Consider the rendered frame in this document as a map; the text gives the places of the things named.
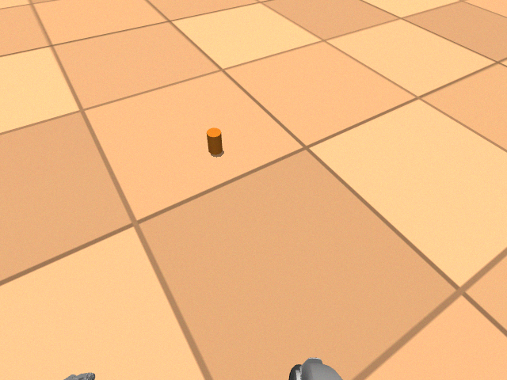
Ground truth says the can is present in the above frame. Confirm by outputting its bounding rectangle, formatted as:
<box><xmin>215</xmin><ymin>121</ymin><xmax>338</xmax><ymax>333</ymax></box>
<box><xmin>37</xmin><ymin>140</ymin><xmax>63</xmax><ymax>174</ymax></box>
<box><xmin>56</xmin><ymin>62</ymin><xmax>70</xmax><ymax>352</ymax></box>
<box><xmin>207</xmin><ymin>128</ymin><xmax>223</xmax><ymax>154</ymax></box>

